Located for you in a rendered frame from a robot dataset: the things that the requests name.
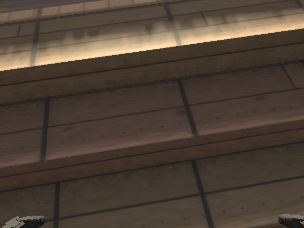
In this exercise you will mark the robot left hand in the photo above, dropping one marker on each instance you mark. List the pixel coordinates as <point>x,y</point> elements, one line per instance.
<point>25,222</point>

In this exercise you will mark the robot right hand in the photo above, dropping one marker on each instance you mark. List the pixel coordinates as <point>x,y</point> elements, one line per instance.
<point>292,221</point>

